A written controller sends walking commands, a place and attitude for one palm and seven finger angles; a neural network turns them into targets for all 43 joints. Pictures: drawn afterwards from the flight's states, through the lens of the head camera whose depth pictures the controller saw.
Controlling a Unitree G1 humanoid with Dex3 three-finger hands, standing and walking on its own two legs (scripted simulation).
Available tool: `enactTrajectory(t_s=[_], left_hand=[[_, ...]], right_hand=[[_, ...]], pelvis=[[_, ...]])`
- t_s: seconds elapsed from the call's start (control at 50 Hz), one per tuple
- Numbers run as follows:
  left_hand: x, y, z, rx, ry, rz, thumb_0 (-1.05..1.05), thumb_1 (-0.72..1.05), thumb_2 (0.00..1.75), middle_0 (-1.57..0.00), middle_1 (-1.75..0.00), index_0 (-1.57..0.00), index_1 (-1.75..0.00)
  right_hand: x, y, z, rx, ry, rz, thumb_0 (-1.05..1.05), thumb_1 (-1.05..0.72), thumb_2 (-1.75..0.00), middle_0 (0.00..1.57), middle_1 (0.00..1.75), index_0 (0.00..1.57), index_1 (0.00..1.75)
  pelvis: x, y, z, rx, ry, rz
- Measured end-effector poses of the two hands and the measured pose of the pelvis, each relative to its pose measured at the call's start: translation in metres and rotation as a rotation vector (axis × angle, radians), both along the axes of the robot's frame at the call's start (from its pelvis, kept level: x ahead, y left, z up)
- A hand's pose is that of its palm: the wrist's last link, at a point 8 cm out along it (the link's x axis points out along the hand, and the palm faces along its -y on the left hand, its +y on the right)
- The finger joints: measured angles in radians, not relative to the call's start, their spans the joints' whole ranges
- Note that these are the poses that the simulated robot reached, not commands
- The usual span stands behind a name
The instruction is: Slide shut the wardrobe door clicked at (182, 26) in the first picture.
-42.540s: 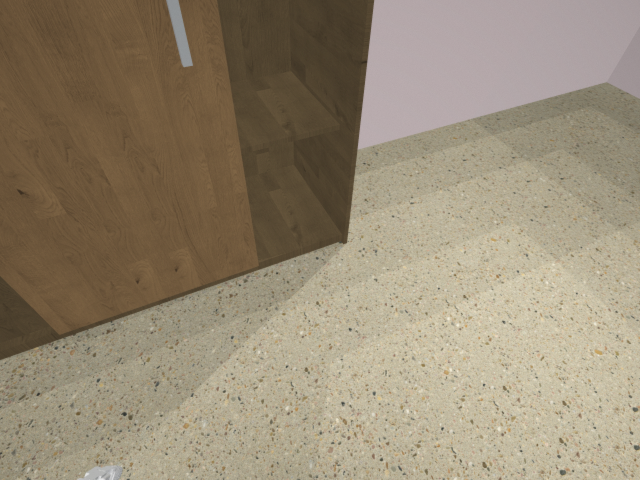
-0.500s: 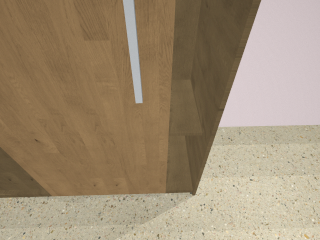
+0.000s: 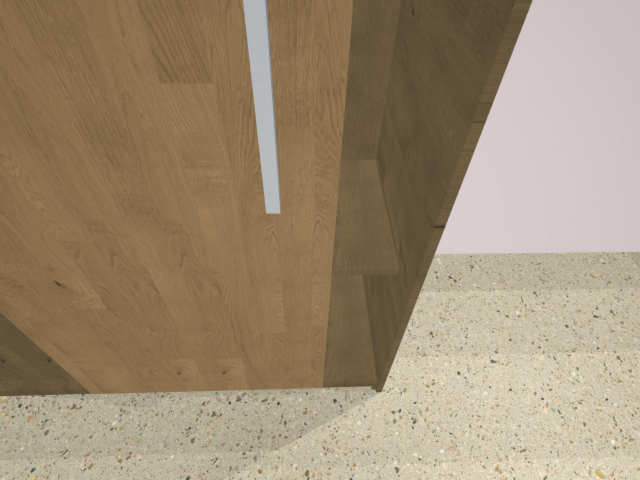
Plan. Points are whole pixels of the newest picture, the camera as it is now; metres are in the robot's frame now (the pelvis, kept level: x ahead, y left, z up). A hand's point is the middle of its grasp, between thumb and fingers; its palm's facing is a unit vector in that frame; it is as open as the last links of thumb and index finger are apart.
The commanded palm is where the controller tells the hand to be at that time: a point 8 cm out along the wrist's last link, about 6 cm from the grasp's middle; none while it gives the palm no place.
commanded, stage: look again from close up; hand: left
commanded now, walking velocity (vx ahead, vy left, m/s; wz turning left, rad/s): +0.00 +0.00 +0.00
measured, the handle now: (266, 105) +0.47 +0.10 +0.24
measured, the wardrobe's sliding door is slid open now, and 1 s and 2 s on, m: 0.17 0.17 0.17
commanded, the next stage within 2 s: raise the hand with hooked fingers in 0.62 s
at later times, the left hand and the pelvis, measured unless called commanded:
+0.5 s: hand out of the picture +0.06 +0.23 -0.16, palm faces -0.02 -0.95 -0.31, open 7.4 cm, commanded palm none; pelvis +0.01 +0.00 +0.00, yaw +0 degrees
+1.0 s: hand (134, 412) +0.19 +0.23 +0.01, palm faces +0.13 -0.99 -0.08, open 7.9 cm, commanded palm +0.13 +0.28 -0.02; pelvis -0.03 -0.02 -0.05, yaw +3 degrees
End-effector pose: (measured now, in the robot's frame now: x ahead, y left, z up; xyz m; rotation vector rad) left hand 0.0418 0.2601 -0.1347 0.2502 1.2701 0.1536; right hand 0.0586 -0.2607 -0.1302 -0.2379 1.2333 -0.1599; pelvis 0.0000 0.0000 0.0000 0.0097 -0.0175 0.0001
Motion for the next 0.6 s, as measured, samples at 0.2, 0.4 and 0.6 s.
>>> enactTrajectory(t_s=[0.2, 0.4, 0.6], left_hand=[[0.010, 0.008, 0.005, 0.023, -0.009, 0.002, 0.00, 0.91, 0.90, -0.20, -0.30, -0.20, -0.30], [0.010, 0.014, 0.007, 0.041, 0.008, 0.004, 0.00, 0.91, 0.90, -0.20, -0.30, -0.20, -0.30], [0.014, 0.012, 0.007, 0.036, 0.010, 0.002, 0.01, 0.91, 0.90, -0.20, -0.30, -0.20, -0.30]], right_hand=[[0.024, -0.006, 0.005, -0.012, -0.032, 0.022, 0.00, -0.91, -0.90, 0.21, 0.30, 0.20, 0.30], [0.023, -0.014, 0.005, -0.025, -0.003, 0.020, 0.01, -0.90, -0.90, 0.21, 0.30, 0.20, 0.30], [0.017, -0.016, 0.005, -0.029, 0.022, 0.014, 0.01, -0.90, -0.90, 0.21, 0.30, 0.20, 0.30]], pelvis=[[0.007, -0.002, 0.001, 0.001, 0.004, 0.002], [0.012, -0.004, 0.002, 0.001, 0.007, 0.003], [0.015, -0.005, 0.003, 0.001, 0.007, 0.005]])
